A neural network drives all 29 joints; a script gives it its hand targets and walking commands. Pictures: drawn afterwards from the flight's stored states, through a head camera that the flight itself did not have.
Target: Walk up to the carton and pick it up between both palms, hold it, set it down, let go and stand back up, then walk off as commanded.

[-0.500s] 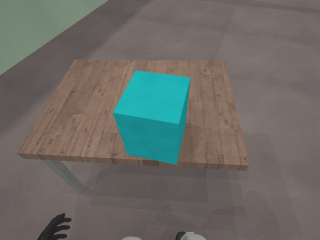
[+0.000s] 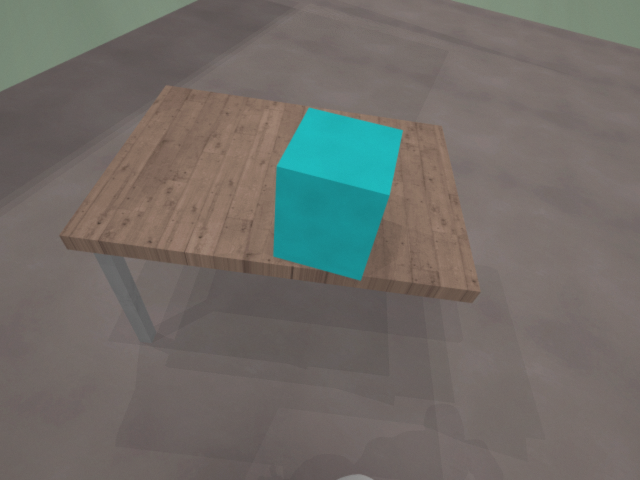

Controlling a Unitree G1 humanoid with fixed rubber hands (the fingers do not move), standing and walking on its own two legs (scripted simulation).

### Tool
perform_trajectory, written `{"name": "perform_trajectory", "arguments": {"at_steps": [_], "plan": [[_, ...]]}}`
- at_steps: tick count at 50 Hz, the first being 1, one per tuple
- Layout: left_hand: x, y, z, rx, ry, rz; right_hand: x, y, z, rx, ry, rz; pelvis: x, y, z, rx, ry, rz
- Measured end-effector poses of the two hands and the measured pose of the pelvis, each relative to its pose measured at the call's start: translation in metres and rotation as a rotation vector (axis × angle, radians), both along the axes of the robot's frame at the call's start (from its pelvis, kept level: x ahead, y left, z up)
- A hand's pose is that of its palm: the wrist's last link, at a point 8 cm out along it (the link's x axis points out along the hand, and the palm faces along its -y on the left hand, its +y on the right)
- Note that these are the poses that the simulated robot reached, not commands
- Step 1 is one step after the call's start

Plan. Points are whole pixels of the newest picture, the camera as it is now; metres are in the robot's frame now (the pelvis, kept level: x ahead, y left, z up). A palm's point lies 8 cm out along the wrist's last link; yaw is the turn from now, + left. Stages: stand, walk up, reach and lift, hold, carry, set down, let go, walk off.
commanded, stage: walk off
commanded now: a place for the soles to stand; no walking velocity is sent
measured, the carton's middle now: (335, 196) +0.68 -0.06 -0.08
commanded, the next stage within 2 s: none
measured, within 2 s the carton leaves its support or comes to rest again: neither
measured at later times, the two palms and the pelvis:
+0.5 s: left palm out of the picture +0.00 +0.24 -0.04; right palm out of the picture -0.04 -0.37 -0.13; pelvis -0.11 -0.07 +0.01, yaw -2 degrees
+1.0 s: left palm out of the picture -0.05 +0.27 -0.10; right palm out of the picture -0.08 -0.35 -0.08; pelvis -0.14 -0.04 +0.00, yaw +1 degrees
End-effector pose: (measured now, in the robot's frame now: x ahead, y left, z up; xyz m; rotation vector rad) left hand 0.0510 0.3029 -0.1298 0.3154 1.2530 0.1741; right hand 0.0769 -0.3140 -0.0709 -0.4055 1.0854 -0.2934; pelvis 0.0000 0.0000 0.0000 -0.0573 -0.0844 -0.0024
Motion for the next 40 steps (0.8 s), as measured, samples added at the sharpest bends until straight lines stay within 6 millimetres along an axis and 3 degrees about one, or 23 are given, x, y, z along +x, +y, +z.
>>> {"name": "perform_trajectory", "arguments": {"at_steps": [9, 15, 18, 22, 27, 30, 33, 40], "plan": [[-0.038, -0.014, 0.011, 0.053, -0.017, -0.015, -0.039, -0.016, -0.024, 0.055, -0.008, -0.001, -0.042, -0.021, -0.007, 0.022, -0.029, -0.007], [-0.071, -0.030, 0.033, 0.136, -0.032, -0.016, -0.059, -0.031, -0.054, 0.141, -0.039, 0.003, -0.073, -0.048, -0.013, 0.048, -0.044, -0.014], [-0.082, -0.040, 0.053, 0.169, -0.051, -0.019, -0.072, -0.040, -0.055, 0.170, -0.037, 0.003, -0.086, -0.060, -0.005, 0.084, -0.048, -0.009], [-0.073, -0.050, 0.082, 0.204, -0.099, -0.062, -0.095, -0.049, -0.052, 0.200, -0.016, -0.022, -0.100, -0.068, 0.009, 0.115, -0.008, -0.024], [-0.042, -0.066, 0.098, 0.202, -0.234, -0.118, -0.137, -0.057, -0.058, 0.206, 0.074, -0.031, -0.116, -0.075, 0.011, 0.120, 0.037, -0.010], [-0.032, -0.072, 0.101, 0.184, -0.313, -0.128, -0.153, -0.060, -0.057, 0.192, 0.103, -0.030, -0.121, -0.077, 0.009, 0.106, 0.034, 0.005], [-0.035, -0.071, 0.096, 0.157, -0.346, -0.118, -0.158, -0.062, -0.051, 0.166, 0.098, -0.025, -0.124, -0.075, 0.008, 0.092, 0.032, 0.018], [-0.057, -0.057, 0.061, 0.072, -0.331, -0.070, -0.157, -0.056, -0.029, 0.079, 0.040, 0.002, -0.134, -0.059, 0.001, 0.057, 0.017, 0.036]]}}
